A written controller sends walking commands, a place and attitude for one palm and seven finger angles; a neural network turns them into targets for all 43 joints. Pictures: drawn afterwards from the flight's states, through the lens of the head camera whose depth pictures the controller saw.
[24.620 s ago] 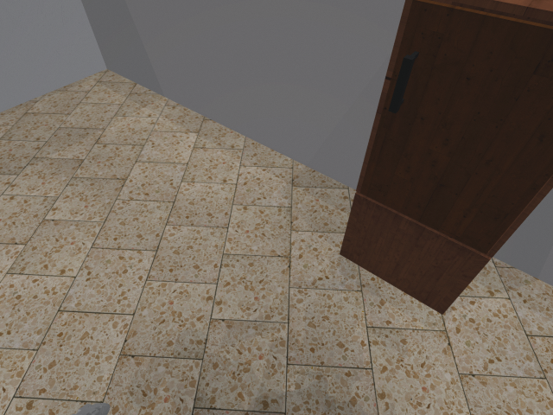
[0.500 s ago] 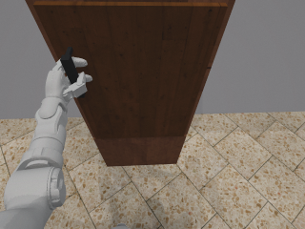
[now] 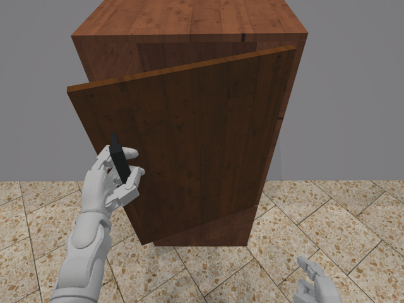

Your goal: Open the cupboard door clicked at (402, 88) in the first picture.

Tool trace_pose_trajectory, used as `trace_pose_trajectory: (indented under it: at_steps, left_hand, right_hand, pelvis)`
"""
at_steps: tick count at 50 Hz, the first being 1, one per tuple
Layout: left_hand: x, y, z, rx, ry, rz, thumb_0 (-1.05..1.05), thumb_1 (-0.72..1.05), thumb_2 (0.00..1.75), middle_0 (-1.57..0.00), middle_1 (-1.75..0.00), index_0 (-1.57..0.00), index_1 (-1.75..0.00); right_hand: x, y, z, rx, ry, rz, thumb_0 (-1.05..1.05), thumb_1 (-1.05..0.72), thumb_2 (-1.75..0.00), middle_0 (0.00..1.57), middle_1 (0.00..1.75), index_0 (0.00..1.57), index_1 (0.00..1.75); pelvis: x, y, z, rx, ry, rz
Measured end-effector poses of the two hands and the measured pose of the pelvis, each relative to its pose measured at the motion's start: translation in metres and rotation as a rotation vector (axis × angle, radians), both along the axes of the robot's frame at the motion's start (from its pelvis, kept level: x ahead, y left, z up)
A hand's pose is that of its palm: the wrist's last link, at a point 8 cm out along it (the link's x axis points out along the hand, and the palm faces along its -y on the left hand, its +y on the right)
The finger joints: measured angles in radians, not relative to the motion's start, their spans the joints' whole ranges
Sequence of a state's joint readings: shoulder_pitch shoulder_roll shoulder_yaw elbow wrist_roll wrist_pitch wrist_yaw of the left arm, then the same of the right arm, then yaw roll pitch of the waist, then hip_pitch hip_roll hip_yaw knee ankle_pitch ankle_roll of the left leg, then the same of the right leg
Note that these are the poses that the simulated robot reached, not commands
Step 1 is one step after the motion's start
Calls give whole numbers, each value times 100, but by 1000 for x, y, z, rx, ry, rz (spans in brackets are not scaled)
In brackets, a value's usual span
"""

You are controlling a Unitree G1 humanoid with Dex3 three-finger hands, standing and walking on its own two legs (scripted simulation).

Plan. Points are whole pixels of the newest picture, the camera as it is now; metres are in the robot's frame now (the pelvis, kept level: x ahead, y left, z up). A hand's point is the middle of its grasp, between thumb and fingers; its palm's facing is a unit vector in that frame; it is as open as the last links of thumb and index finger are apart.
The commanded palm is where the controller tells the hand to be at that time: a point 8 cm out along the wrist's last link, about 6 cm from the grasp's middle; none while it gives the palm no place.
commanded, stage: pull the door open along its arc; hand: left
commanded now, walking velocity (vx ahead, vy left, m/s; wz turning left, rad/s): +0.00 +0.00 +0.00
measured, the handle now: (123, 165) +0.36 +0.18 +0.10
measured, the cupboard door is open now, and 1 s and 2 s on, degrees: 20 38 40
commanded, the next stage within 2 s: open thumb and fingers to let go in 0.50 s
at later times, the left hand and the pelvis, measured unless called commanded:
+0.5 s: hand (168, 226) +0.23 +0.07 +0.10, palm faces +0.40 -0.92 -0.01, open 5.9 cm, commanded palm +0.15 +0.10 +0.10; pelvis +0.00 -0.04 +0.00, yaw +3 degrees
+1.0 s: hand (170, 227) +0.23 +0.07 +0.10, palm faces +0.40 -0.92 +0.00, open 9.9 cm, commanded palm +0.18 +0.11 +0.10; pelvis -0.01 -0.04 +0.00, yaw +5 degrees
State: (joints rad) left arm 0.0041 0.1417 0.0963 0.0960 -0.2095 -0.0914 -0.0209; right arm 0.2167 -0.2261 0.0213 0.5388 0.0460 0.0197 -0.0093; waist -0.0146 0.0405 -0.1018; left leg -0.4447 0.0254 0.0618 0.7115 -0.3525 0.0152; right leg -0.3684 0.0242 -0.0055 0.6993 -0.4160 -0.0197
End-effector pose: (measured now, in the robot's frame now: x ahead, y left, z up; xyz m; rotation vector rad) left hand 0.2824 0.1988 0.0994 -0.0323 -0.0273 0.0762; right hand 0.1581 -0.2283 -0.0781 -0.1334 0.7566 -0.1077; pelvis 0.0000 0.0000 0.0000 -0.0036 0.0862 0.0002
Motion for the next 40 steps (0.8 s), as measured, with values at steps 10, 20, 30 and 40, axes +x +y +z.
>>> trace_pose_trajectory:
  at_steps: [10,20,30,40]
  left_hand:
    - [-47,-40,4,-21,55,248,3,71,77,-35,-130,-37,-132]
    - [-82,-74,6,11,65,342,3,71,77,-33,-131,-36,-134]
    - [-105,-97,7,42,67,311,3,71,76,-33,-132,-36,-134]
    - [-95,-95,5,27,48,367,2,60,76,-36,-132,-38,-133]
  right_hand:
    - [39,14,19,11,-86,109,1,-90,-90,20,30,20,30]
    - [19,-5,-4,7,15,117,1,-90,-90,20,30,21,30]
    - [6,-22,-17,14,29,104,1,-90,-90,20,30,20,30]
    - [24,-17,-11,-4,-7,146,1,-90,-90,20,30,20,30]
  pelvis:
    - [-2,-16,2,5,-51,33]
    - [-3,-30,-2,13,-68,53]
    - [-2,-40,-6,19,-79,66]
    - [-7,-44,-5,23,-84,83]
